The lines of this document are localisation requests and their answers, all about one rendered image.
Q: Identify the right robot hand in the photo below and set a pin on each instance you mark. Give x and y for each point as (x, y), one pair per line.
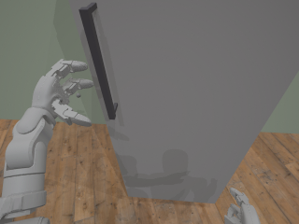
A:
(246, 214)

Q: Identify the left robot hand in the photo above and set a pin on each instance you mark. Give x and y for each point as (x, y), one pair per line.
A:
(48, 90)

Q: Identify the fridge door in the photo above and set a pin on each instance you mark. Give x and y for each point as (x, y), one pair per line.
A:
(195, 82)

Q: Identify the handle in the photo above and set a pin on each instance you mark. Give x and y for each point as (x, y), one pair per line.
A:
(86, 14)

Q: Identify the robot left forearm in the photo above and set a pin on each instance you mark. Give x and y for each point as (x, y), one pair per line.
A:
(25, 165)

